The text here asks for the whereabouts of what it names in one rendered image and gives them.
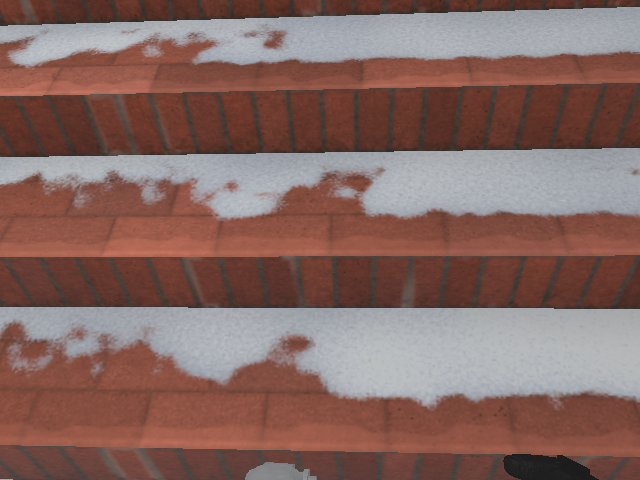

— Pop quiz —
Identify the robot right hand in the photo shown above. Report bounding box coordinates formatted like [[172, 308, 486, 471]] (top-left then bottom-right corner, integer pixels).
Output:
[[503, 454, 599, 480]]

